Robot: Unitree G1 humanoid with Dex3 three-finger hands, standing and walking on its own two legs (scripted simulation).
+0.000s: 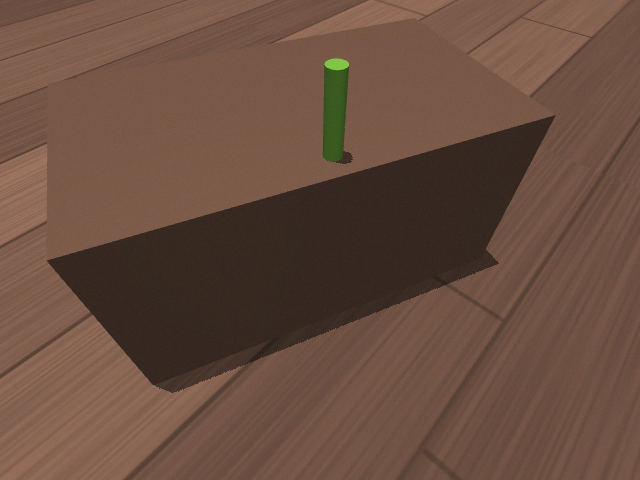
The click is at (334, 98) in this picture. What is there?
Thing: slim round
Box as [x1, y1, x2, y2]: [323, 58, 348, 161]
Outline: 336,58 329,59 324,64 323,156 326,159 333,161 340,159 342,156 348,63 345,60
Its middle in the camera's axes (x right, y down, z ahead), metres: +0.03 -0.28 +0.88
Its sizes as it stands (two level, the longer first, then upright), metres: 0.050 0.050 0.226
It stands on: a support 0.65 m high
